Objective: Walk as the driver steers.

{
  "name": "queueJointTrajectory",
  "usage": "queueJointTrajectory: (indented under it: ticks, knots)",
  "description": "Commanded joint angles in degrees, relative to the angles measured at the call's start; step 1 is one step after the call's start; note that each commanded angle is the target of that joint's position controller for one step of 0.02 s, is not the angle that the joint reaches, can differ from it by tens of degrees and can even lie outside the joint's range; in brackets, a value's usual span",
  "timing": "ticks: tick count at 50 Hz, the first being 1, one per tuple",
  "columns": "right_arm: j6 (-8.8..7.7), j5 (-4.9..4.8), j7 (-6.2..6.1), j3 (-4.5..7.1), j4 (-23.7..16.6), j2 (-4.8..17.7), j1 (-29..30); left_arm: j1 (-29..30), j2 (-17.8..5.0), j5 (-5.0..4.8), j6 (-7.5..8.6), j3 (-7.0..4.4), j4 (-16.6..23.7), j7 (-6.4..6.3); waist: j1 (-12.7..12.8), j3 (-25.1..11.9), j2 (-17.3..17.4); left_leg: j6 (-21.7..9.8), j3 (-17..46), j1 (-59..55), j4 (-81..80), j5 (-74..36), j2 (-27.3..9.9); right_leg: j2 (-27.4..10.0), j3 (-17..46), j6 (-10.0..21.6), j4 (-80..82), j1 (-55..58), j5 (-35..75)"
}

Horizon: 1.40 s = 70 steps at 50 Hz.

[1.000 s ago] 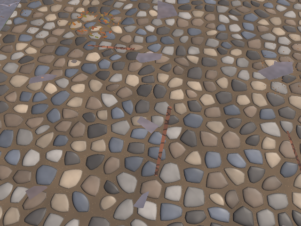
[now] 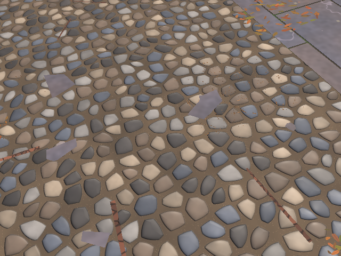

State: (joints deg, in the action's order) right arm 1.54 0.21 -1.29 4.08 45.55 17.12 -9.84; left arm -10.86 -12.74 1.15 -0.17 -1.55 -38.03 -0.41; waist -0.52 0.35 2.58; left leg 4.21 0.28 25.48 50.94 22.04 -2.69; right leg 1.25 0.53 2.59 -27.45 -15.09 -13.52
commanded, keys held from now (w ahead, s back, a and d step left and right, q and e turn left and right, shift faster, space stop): w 0.40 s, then w+q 0.22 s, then q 0.38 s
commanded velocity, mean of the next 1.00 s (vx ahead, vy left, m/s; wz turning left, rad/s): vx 0.30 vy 0.00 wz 0.20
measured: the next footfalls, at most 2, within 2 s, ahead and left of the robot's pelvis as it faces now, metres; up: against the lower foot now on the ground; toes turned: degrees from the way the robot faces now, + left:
left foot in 0.18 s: +0.02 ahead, +0.13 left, +0.00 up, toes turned +1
right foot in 0.58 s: +0.33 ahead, -0.15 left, +0.00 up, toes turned +3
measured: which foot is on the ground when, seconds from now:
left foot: up 0.00-0.16, down 0.18-0.60, up 0.62-1.00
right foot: down 0.00-0.18, up 0.20-0.56, down 0.58-1.00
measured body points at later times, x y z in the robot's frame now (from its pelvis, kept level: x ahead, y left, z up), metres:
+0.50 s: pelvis +0.12 -0.01 +0.00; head +0.15 +0.00 +0.45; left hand +0.33 +0.23 -0.09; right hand +0.09 -0.28 -0.13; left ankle -0.02 +0.13 -0.74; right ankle +0.26 -0.15 -0.71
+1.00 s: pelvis +0.31 -0.03 +0.00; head +0.35 -0.01 +0.44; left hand +0.34 +0.27 -0.12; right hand +0.56 -0.23 -0.09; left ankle +0.40 +0.11 -0.72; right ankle +0.29 -0.15 -0.74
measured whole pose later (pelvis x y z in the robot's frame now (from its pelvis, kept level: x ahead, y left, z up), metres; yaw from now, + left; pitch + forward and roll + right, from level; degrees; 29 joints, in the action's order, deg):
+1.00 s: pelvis +0.31 -0.03 +0.00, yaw +16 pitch +1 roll -3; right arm 1.3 -0.4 2.2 4.0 38.0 15.8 -7.1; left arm -11.1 -16.1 -1.0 2.4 -4.5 -45.3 -1.2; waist 2.2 3.5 1.6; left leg -0.1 -1.4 31.6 39.7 8.2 -4.2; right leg -1.0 -14.4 0.4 -22.2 -5.6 -17.0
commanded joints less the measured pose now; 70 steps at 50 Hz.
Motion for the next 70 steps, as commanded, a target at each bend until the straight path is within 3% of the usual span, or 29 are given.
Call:
queueJointTrajectory:
  ticks: [1,4,8,9,10,11,12,13,16,21,25,28,29,30,31,32,34,38,43,49,52,53,54,55,56,58,59,64,70]
  knots:
    - [-0.94,-0.32,0.33,-0.41,-3.47,1.53,2.73,0.12,-7.58,-0.45,0.66,-2.06,2.13,-0.36,1.87,-5.76,-10.53,0.25,-0.49,-2.75,-8.46,-0.46,-0.26,-11.75,10.83,9.49,8.72,6.54,8.71]
    - [-1.91,-1.48,0.79,0.05,-4.36,4.63,4.76,-3.04,-12.11,-1.33,0.08,-3.52,0.45,-0.51,4.01,-0.36,-12.36,-2.31,-2.35,-0.22,-13.25,3.84,1.48,-14.58,19.49,11.21,13.87,6.53,-16.32]
    - [-4.55,-0.97,1.48,-0.12,0.01,3.26,-3.23,-0.21,-10.75,-2.52,0.60,-3.24,-0.16,-0.81,-0.84,0.18,-8.78,-8.23,-2.50,-15.88,-28.48,-6.64,1.93,-11.99,17.49,8.57,11.38,-1.26,-15.89]
    - [-5.02,-0.77,1.43,0.11,1.67,4.09,-8.14,2.25,-8.11,-2.06,1.14,-2.53,0.60,-0.60,-2.95,-1.66,-6.88,-9.96,1.63,-24.02,-29.07,-6.64,-1.37,-9.30,14.07,6.28,5.85,-6.99,-12.73]
    - [-5.34,-0.75,1.28,1.21,3.23,8.37,-12.82,5.90,-3.76,-1.36,2.18,-1.53,2.97,-0.20,-4.28,-2.40,2.88,-13.63,11.95,-29.82,-31.51,1.24,-8.38,-1.69,3.43,1.96,-6.86,-16.66,-10.92]
    - [-5.50,-0.88,1.59,2.29,3.22,11.65,-13.54,7.46,-5.13,-1.69,3.33,-1.80,4.69,-0.04,-4.68,0.46,11.61,-19.41,26.86,-30.10,-38.61,8.11,-17.35,1.41,-2.27,-0.26,-15.72,-24.90,-13.27]
    - [-5.95,-0.26,1.29,1.73,2.57,9.23,-13.41,9.49,-8.84,-2.62,4.09,-2.95,5.07,0.13,-6.13,4.41,9.56,-21.99,31.68,-30.45,-41.34,8.25,-20.41,-1.26,0.88,-0.79,-25.20,-31.92,-18.54]
    - [-6.46,-0.14,1.00,1.11,2.26,7.32,-12.41,7.80,-9.22,-3.29,4.54,-3.38,4.33,0.54,-4.64,5.24,6.66,-21.11,29.55,-31.97,-41.13,8.05,-19.11,-3.04,2.76,-0.54,-30.41,-35.72,-16.53]
    - [-6.63,-0.80,1.06,0.43,1.62,5.78,-10.60,7.38,-8.07,-2.15,5.08,-3.35,3.55,1.54,-3.38,4.91,3.16,-17.15,19.18,-33.27,-42.34,-3.73,-14.57,-6.26,2.15,-0.90,-29.89,-38.12,-5.11]
    - [-5.68,-0.89,0.99,0.55,1.36,7.25,-10.89,11.77,-3.56,-2.09,5.30,-1.56,4.79,2.99,-4.48,4.34,3.82,-14.54,5.73,-20.33,-43.33,-17.48,-7.99,-3.68,-3.01,-3.21,-12.84,-20.39,8.54]
    - [-5.59,-2.03,0.90,1.36,1.97,9.89,-12.53,12.30,-6.82,-2.65,5.62,-2.42,6.07,3.21,-3.00,5.42,4.55,-14.15,9.09,-19.59,-41.94,-16.89,-11.36,-2.68,-1.05,-2.25,-5.55,-13.67,9.82]
    - [-5.28,-1.82,0.80,1.28,1.91,9.52,-11.31,0.72,-11.11,-2.47,5.79,-4.73,2.97,2.20,4.27,-0.76,3.83,-11.14,6.87,-18.24,-28.52,-32.69,-9.20,-0.40,-2.18,0.50,-2.25,3.43,7.73]
    - [-5.38,-1.02,0.86,0.39,1.33,6.95,-11.04,-8.75,-13.54,-2.21,5.66,-5.92,0.96,1.42,8.84,-7.41,2.16,-8.84,4.43,-11.10,-15.08,-30.50,-5.92,-4.22,1.02,2.40,-3.70,17.72,7.13]
    - [-5.82,-0.09,0.92,-1.66,-0.59,-0.30,-16.44,-16.29,-19.80,-0.38,5.20,-7.11,0.25,0.70,8.10,-18.81,-13.23,-4.71,0.66,5.98,8.61,-7.46,1.52,-20.66,22.92,8.89,-1.10,37.53,-3.10]
    - [-6.66,-2.22,0.93,-1.50,-0.36,0.86,-17.91,-16.71,-17.27,0.01,5.23,-6.14,-0.07,1.13,7.38,-22.99,-20.88,-4.53,7.31,12.63,20.59,10.53,4.32,-25.91,43.68,12.75,11.78,35.51,-15.84]
    - [-6.66,-3.63,0.86,0.23,-1.14,6.41,-13.78,-11.06,-13.59,-0.59,5.47,-4.76,0.34,1.27,6.25,-12.31,-15.49,-4.89,8.16,16.90,25.19,7.18,1.29,-24.86,36.51,10.61,13.51,27.03,-15.77]
    - [-5.65,-2.21,0.33,0.62,-1.67,6.09,-9.11,-3.02,-8.60,-0.72,5.66,-3.19,0.24,1.46,2.67,-3.22,-8.57,-4.92,5.74,13.53,22.15,-0.07,-2.86,-20.09,18.36,8.20,12.99,12.43,5.61]
    - [-2.15,-1.60,0.07,1.16,-1.84,2.97,-11.32,3.23,-7.75,0.23,7.01,-3.37,-0.97,1.08,-2.18,-0.93,-9.00,-2.91,4.32,5.94,16.85,-4.84,-3.83,-16.76,1.84,8.51,15.35,1.92,29.45]
    - [-1.43,-0.61,1.57,0.40,-6.46,1.14,-3.98,3.69,-10.60,-0.43,5.45,-4.36,-2.38,-1.00,-0.80,-0.74,-6.93,-2.06,1.45,5.27,-0.63,-17.01,-3.79,-16.21,-7.04,9.05,15.26,3.59,30.86]
    - [-0.41,-0.64,3.86,1.52,-11.81,3.79,2.22,2.35,-13.69,-2.76,2.79,-5.53,-3.40,-1.01,1.06,-1.36,-6.89,-5.01,-1.92,3.61,-11.70,-12.34,-1.68,-19.30,-8.27,7.29,7.63,11.04,30.34]
    - [-0.49,-0.46,3.38,3.44,-11.45,6.85,-4.55,1.61,-12.55,-3.51,1.88,-5.42,-3.77,-0.94,-2.72,-5.29,-4.21,-9.30,-4.76,-9.16,-23.09,-18.50,3.53,-15.12,-11.66,2.53,-9.59,9.95,34.20]
    - [-0.60,-0.31,1.92,5.44,-11.47,13.52,-9.08,-0.98,-10.91,-1.70,2.05,-4.80,-3.14,-0.74,-3.62,-9.33,6.12,-13.54,7.79,-21.74,-25.07,-44.92,-4.21,-10.12,-13.57,-2.30,-25.03,-0.47,18.69]
    - [-0.98,0.85,1.27,5.60,-13.47,18.29,-7.25,-3.23,-7.14,1.01,2.23,-3.21,-0.64,-0.46,0.65,-14.01,16.58,-27.11,31.67,-33.87,-24.47,-58.43,-18.63,0.28,-9.14,-6.96,-44.62,-20.29,-27.37]
    - [-1.75,0.85,2.04,4.34,-14.24,13.66,-8.20,0.10,-10.22,-0.35,2.29,-3.74,-1.40,-0.01,-3.69,-20.99,7.67,-28.65,33.75,-33.48,-27.90,-48.63,-19.01,-0.07,3.46,-6.20,-50.01,-22.02,-26.72]
    - [-2.40,0.38,2.29,3.63,-14.23,11.61,-5.25,3.21,-11.18,-2.00,2.01,-3.96,-0.43,0.07,-2.81,-15.93,4.42,-25.79,27.68,-29.60,-28.81,-42.13,-16.79,-1.78,4.07,-5.12,-49.91,-24.40,-22.18]
    - [-1.99,-1.24,1.59,2.76,-14.35,8.47,-0.24,4.56,-11.04,-0.71,1.19,-4.12,-0.91,-1.13,-0.26,-8.96,0.01,-19.75,21.06,-19.90,-30.54,-30.04,-11.44,-4.36,4.19,-4.85,-41.62,-23.39,-14.48]
    - [-1.65,-0.79,1.15,2.55,-14.90,8.31,1.65,4.12,-11.07,-0.61,0.71,-4.25,-0.95,-1.28,1.28,-8.05,1.45,-18.84,19.08,-14.95,-31.52,-28.88,-9.43,-4.01,3.68,-4.99,-39.38,-19.51,-11.91]
    - [-1.02,-0.27,-0.33,3.30,-15.34,9.82,1.30,3.54,-8.03,-0.82,0.32,-3.14,-1.59,-1.53,1.19,-9.32,3.54,-18.36,18.33,-11.98,-31.41,-25.05,-6.66,-1.26,3.64,-6.98,-25.52,-13.88,-7.61]
    - [0.10,-0.33,-0.25,3.39,-16.03,9.71,1.50,4.83,-8.95,-1.46,0.93,-3.46,-0.92,-0.54,-0.34,-7.81,7.01,-16.69,25.22,-10.21,-31.02,-12.24,-5.70,0.52,4.23,-6.03,-13.72,-8.84,-6.75]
